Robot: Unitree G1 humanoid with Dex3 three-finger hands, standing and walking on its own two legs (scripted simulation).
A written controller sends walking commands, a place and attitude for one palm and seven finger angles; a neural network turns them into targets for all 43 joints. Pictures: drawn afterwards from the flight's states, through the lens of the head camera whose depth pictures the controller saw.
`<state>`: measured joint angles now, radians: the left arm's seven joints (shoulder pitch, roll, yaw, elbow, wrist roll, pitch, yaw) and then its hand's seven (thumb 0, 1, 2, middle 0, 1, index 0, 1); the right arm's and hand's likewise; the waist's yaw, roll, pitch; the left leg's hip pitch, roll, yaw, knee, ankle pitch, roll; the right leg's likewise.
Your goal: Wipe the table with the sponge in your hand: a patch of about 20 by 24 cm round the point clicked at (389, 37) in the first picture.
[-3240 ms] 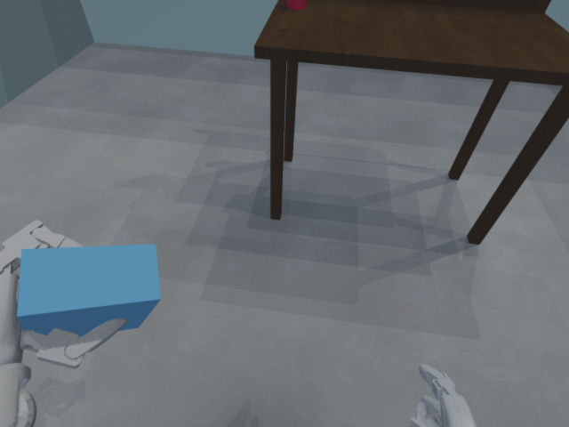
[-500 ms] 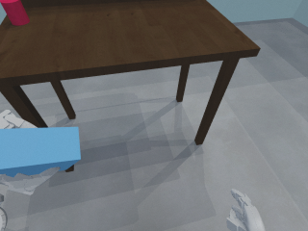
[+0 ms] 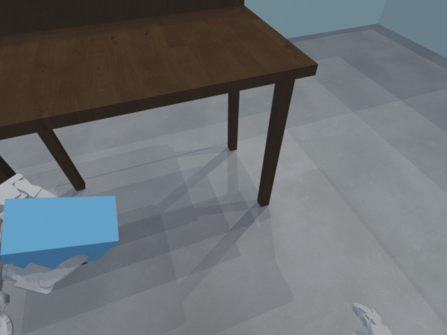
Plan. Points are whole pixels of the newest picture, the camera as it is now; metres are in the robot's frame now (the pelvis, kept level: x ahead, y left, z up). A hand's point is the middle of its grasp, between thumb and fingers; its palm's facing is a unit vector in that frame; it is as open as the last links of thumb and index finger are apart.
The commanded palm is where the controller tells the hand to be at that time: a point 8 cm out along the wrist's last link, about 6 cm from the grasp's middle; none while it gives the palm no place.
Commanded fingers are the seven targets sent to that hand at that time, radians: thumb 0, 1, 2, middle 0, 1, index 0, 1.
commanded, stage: take the last steps up to it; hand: left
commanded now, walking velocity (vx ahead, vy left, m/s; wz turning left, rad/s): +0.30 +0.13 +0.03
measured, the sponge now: (75, 234) +0.22 +0.21 +0.15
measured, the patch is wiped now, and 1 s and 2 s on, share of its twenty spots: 0.00 0.00 0.00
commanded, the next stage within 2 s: come to a stop and stand still in 1.78 s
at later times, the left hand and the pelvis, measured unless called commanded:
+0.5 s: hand (68, 223) +0.23 +0.22 +0.16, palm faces +0.40 -0.80 -0.44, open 9.8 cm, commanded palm +0.17 +0.27 +0.17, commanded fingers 0.00 0.10 1.30 -1.20 -1.60 -1.20 -1.60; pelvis +0.02 -0.01 -0.01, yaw +1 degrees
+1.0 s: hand (71, 149) +0.36 +0.26 +0.17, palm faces +0.35 -0.83 -0.45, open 9.8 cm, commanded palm +0.30 +0.31 +0.17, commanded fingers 0.00 0.10 1.30 -1.20 -1.60 -1.20 -1.60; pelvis +0.13 +0.04 +0.00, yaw -2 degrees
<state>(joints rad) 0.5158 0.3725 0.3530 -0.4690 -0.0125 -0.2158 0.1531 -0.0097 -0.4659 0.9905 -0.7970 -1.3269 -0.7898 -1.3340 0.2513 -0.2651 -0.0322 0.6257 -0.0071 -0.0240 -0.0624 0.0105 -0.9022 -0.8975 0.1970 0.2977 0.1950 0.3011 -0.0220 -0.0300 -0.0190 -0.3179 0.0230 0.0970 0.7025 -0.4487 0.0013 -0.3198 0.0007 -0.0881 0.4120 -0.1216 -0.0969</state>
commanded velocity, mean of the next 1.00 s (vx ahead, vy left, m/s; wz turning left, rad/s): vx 0.30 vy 0.11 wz -0.02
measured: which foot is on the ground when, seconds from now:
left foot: up 0.00-0.06, down 0.08-0.34, up 0.36-0.74, down 0.76-1.00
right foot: down 0.00-0.08, up 0.10-0.32, down 0.34-0.76, up 0.78-1.00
